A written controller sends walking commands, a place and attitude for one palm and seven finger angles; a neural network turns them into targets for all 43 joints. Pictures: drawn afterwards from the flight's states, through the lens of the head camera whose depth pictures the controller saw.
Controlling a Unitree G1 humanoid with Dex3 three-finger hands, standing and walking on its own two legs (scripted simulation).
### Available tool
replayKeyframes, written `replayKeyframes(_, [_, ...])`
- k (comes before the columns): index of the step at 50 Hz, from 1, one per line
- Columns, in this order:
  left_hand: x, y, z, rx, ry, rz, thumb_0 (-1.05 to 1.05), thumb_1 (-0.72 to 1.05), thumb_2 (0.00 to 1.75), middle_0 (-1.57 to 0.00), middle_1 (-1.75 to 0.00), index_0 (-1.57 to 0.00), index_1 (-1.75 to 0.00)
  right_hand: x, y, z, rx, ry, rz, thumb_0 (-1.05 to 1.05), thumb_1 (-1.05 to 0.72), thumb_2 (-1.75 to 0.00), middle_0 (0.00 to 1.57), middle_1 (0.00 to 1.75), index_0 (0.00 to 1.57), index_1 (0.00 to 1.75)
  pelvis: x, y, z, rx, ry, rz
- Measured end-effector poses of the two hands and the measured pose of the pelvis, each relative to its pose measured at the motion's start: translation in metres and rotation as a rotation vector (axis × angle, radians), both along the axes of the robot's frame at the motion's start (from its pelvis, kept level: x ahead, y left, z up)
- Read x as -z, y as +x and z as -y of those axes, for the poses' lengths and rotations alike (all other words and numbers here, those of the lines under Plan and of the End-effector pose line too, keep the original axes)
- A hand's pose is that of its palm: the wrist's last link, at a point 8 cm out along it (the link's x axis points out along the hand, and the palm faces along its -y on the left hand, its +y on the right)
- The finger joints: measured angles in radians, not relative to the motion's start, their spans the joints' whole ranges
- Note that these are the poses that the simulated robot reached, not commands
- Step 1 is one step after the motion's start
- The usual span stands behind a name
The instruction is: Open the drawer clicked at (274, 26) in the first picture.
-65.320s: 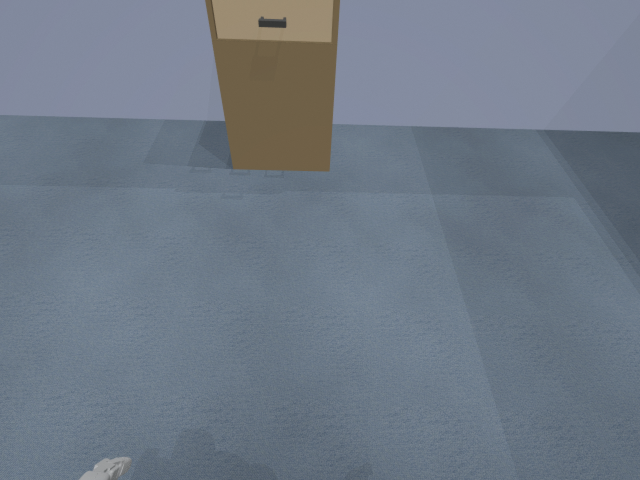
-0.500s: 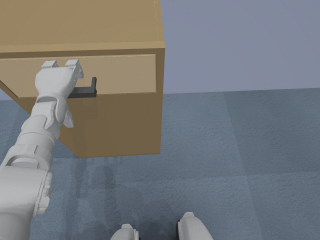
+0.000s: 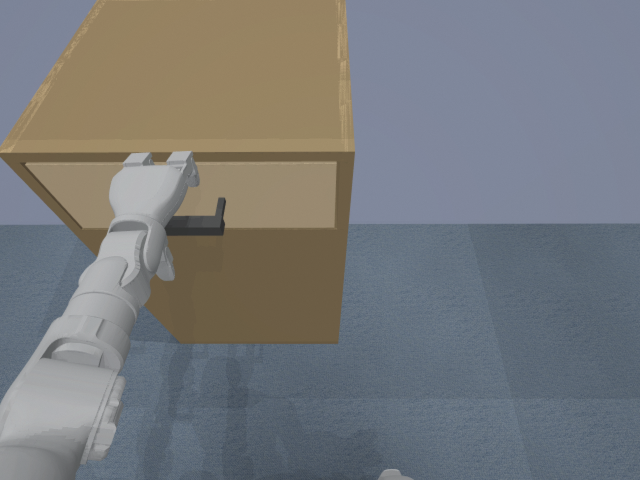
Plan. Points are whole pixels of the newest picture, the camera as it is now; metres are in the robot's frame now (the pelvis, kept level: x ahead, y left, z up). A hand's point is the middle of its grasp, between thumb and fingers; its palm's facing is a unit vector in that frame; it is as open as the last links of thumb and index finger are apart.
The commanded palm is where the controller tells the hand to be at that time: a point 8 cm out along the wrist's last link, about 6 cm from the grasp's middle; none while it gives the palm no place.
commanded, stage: re-aim the fingers above the handle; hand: left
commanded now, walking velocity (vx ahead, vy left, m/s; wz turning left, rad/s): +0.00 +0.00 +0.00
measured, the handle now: (192, 214) +0.50 +0.20 -0.02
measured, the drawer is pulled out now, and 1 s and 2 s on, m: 0.00 0.00 0.00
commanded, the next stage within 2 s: none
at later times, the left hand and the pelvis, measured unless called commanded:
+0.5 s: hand (167, 220) +0.45 +0.21 +0.03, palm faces -0.06 +0.01 -1.00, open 13.8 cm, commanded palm +0.43 +0.21 +0.09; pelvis -0.01 -0.01 +0.00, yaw +0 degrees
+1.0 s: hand (170, 220) +0.45 +0.21 +0.03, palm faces -0.08 +0.00 -1.00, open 13.8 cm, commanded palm +0.44 +0.20 +0.09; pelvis -0.02 +0.00 +0.00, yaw +0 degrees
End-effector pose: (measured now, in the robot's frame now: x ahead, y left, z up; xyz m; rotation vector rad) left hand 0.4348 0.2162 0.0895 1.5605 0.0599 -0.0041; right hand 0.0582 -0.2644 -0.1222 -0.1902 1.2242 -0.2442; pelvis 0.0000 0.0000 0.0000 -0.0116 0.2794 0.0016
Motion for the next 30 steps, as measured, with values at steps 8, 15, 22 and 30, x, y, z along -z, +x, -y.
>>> replayKeyframes(8, [0.003, -0.002, 0.007, 0.036, -0.003, -0.009, 0.00, -0.49, 0.30, -0.32, -1.20, -0.32, -1.21, -0.001, -0.001, 0.006, 0.000, -0.016, 0.001, 0.00, -0.91, -0.90, 0.20, 0.30, 0.21, 0.30, 0.000, -0.002, 0.004, 0.000, 0.004, -0.002])
replayKeyframes(15, [0.000, -0.003, 0.009, 0.024, 0.001, 0.031, 0.00, -0.49, 0.30, -0.32, -1.20, -0.32, -1.20, 0.002, -0.017, 0.012, 0.015, -0.015, -0.028, 0.00, -0.91, -0.90, 0.20, 0.30, 0.20, 0.30, 0.001, -0.005, 0.006, 0.006, 0.008, -0.003])
replayKeyframes(22, [0.000, -0.005, 0.003, -0.019, 0.027, 0.002, 0.00, -0.49, 0.30, -0.32, -1.20, -0.32, -1.21, 0.002, -0.033, 0.014, 0.039, -0.013, -0.046, 0.01, -0.91, -0.90, 0.20, 0.30, 0.20, 0.30, 0.000, -0.010, 0.008, 0.010, 0.011, 0.005])
replayKeyframes(30, [0.000, -0.006, 0.013, 0.035, 0.002, -0.012, 0.00, -0.49, 0.30, -0.32, -1.20, -0.32, -1.20, -0.001, -0.044, 0.016, 0.048, -0.036, -0.045, 0.01, -0.91, -0.90, 0.20, 0.30, 0.20, 0.30, 0.000, -0.015, 0.008, 0.011, 0.011, 0.010])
